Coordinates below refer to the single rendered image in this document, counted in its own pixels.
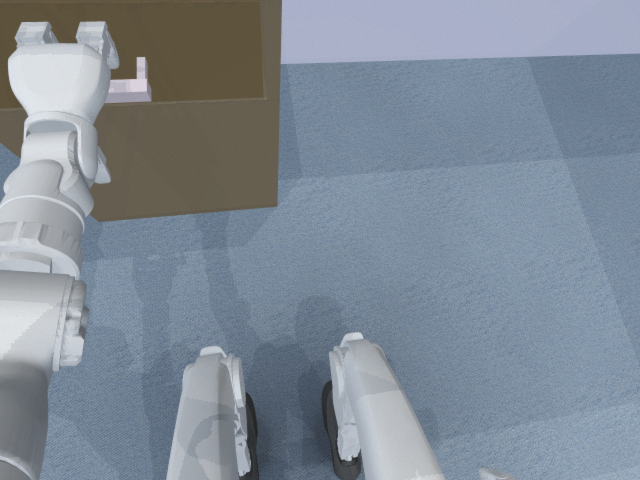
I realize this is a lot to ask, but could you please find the left robot foot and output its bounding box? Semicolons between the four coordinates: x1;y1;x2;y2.
238;392;259;480

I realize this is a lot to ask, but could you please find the drawer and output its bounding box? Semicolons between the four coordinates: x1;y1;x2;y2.
0;0;264;109

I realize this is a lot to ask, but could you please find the cabinet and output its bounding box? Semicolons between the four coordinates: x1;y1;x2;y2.
0;0;282;222

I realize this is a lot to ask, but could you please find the left robot forearm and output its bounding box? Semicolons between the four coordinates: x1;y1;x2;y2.
0;111;98;280

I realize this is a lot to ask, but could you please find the left robot upper arm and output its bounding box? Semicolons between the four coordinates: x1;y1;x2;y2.
0;270;89;480

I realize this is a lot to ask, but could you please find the robot left thigh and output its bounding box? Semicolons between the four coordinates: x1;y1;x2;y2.
166;352;246;480

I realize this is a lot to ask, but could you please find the left robot hand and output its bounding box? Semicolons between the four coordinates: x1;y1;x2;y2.
8;21;119;184

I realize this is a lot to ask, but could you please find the handle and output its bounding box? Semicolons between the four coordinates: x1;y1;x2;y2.
105;57;152;103

